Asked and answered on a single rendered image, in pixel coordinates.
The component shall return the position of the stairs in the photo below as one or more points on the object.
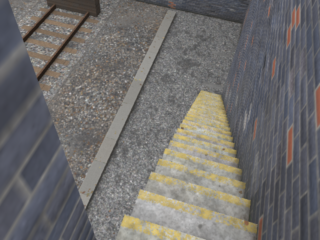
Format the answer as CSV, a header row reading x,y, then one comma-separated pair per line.
x,y
196,192

